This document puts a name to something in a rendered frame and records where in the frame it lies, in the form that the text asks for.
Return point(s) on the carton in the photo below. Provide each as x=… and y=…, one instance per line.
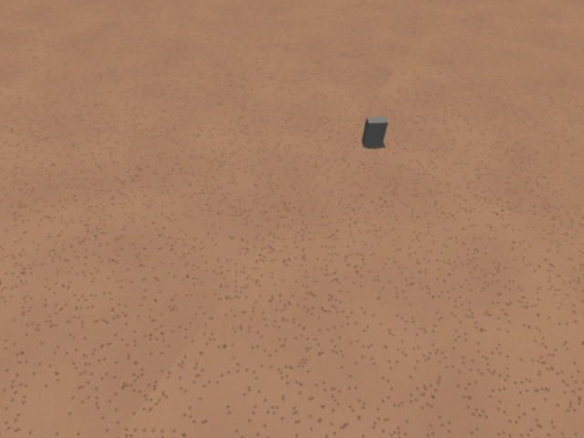
x=374, y=131

